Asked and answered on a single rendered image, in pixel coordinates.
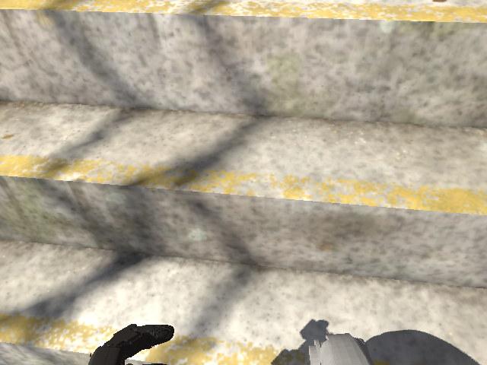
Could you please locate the left robot hand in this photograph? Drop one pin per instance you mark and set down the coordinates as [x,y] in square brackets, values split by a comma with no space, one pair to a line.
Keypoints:
[129,341]

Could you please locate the robot right thigh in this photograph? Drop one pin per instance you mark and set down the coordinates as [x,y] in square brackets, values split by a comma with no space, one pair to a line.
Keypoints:
[339,349]

